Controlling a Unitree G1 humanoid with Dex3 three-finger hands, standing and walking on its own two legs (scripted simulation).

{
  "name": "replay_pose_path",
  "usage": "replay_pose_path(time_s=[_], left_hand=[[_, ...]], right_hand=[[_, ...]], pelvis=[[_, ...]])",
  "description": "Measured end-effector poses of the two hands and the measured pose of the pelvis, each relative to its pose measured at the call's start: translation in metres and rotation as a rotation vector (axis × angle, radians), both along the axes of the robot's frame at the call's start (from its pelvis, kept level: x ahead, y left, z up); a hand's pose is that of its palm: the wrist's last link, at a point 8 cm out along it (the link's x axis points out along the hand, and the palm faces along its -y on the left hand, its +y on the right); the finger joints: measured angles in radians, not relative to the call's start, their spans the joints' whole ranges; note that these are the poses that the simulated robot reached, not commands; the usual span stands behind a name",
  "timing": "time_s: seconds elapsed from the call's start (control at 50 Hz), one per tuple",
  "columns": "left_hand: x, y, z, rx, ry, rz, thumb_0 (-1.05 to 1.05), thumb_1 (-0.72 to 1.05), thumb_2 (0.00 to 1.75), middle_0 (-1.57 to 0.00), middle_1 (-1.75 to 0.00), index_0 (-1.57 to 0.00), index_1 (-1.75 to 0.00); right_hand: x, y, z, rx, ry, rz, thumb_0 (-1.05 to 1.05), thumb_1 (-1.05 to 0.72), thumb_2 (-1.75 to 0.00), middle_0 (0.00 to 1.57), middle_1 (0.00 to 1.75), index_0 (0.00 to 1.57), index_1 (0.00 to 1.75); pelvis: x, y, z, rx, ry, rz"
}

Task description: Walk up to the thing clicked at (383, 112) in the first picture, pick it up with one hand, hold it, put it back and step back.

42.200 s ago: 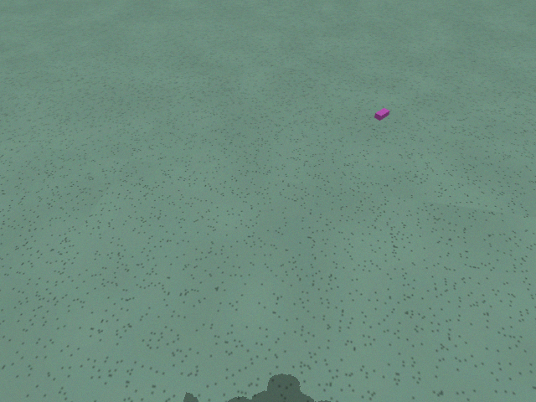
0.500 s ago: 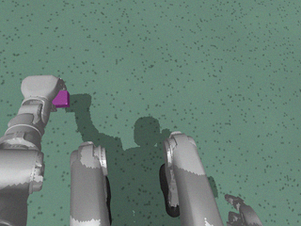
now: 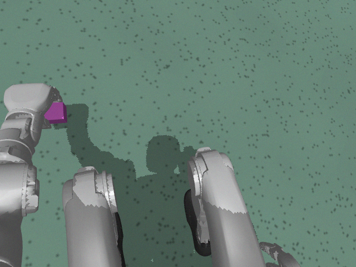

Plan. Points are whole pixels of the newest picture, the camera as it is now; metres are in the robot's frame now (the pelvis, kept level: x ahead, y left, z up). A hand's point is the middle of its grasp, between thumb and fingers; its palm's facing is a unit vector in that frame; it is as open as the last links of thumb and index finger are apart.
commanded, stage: lower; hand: left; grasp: from above
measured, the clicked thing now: (45, 113) +0.48 +0.27 -0.20
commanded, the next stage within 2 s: rest in 0.44 s
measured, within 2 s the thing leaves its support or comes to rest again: rests again in 1.52 s
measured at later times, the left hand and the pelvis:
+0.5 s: hand (48, 121) +0.46 +0.26 -0.21, palm faces -0.47 -0.03 -0.88, open 7.2 cm; pelvis +0.00 +0.00 -0.03, yaw -2 degrees
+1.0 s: hand (55, 123) +0.47 +0.26 -0.26, palm faces -0.47 -0.07 -0.88, open 7.2 cm; pelvis +0.01 +0.00 -0.04, yaw -4 degrees
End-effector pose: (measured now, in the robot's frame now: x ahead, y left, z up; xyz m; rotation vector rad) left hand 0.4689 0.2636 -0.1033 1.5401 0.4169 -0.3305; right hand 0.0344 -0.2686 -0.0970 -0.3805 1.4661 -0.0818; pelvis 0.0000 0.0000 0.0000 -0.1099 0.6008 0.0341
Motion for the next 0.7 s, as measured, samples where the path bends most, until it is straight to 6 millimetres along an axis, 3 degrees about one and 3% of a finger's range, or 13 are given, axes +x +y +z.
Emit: replay_pose_path(time_s=[0.22, 0.7], left_hand=[[0.001, 0.002, -0.017, 0.0, 0.008, 0.014, -0.01, 0.4, 0.08, -1.02, -0.1, -1.04, -0.08], [0.004, 0.0, -0.075, -0.021, 0.011, 0.015, -0.01, 0.39, 0.1, -1.03, -0.09, -1.04, -0.08]], right_hand=[[0.004, -0.003, -0.009, 0.001, 0.006, 0.025, 0.0, -0.92, -0.9, 0.2, 0.3, 0.2, 0.3], [-0.001, -0.004, -0.018, -0.01, 0.056, 0.096, 0.0, -0.91, -0.9, 0.2, 0.3, 0.2, 0.3]], pelvis=[[0.002, -0.002, -0.011, -0.003, -0.009, -0.006], [0.007, -0.001, -0.035, -0.03, -0.033, -0.027]])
